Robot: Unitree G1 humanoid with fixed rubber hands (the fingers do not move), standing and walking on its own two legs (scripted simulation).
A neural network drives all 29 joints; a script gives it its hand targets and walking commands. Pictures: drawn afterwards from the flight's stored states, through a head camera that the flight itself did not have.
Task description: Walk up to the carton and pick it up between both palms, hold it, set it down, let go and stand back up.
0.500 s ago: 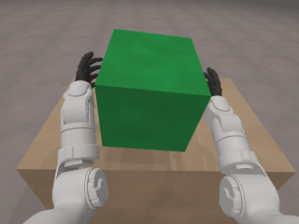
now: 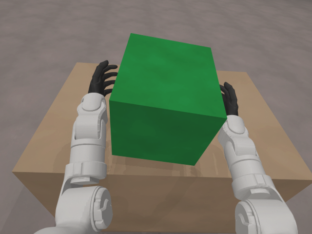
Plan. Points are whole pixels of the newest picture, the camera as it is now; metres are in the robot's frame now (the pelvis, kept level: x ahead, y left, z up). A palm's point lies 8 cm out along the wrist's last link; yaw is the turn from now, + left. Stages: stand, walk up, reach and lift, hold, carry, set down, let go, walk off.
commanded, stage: set down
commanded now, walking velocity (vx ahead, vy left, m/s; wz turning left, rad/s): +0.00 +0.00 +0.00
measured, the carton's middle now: (162, 99) +0.46 -0.01 +0.13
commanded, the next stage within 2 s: none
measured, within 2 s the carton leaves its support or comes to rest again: neither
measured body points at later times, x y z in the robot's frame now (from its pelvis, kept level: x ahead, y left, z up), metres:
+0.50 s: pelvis +0.00 +0.00 +0.00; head -0.01 +0.03 +0.45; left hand +0.43 +0.17 +0.16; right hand +0.40 -0.17 +0.13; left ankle +0.02 +0.10 -0.75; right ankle -0.02 -0.11 -0.75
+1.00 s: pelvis +0.01 +0.00 +0.00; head +0.02 +0.04 +0.45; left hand +0.46 +0.17 +0.14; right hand +0.41 -0.16 +0.11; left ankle +0.02 +0.10 -0.75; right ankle -0.02 -0.11 -0.75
